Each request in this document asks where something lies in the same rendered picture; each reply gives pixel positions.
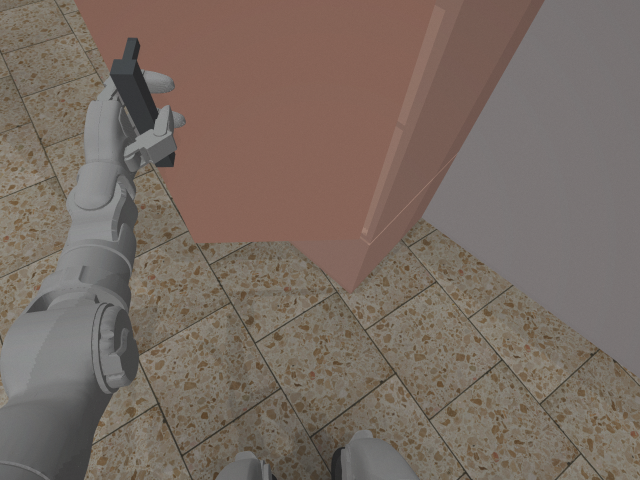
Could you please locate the left robot upper arm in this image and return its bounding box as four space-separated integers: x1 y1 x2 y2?
0 303 139 480

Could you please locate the robot left hand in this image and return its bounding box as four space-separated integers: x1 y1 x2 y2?
84 69 186 180

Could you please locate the cupboard door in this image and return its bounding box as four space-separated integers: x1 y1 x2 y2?
74 0 436 243

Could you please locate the robot left thigh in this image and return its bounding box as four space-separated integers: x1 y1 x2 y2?
215 458 272 480

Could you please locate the handle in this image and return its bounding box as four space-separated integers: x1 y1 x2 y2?
110 38 175 167

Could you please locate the left robot shin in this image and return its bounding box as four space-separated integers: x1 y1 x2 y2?
235 451 260 461

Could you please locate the robot left forearm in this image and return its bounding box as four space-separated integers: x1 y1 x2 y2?
0 162 138 398

